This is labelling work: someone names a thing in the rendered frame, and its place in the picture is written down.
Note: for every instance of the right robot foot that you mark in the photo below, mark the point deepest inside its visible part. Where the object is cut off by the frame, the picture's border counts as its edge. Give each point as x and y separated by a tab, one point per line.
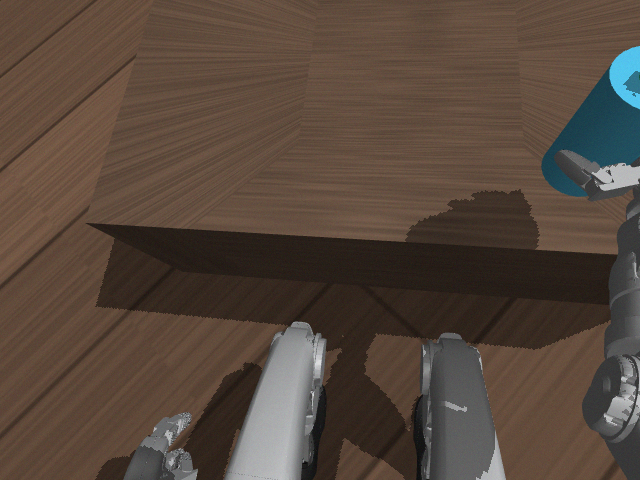
419	439

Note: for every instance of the right robot arm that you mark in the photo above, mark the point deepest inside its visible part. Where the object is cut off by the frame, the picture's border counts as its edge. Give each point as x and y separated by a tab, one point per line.
611	405

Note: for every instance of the left robot hand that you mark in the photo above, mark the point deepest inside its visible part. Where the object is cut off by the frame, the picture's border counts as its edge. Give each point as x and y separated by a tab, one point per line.
151	460

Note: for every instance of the right robot hand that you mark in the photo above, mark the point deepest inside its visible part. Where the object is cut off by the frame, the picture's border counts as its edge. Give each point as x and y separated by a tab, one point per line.
607	181

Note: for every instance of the bottle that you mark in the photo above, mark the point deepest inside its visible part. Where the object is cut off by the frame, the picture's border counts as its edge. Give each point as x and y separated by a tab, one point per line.
606	127

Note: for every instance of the left robot foot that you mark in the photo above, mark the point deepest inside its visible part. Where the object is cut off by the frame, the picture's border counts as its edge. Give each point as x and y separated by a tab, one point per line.
309	468

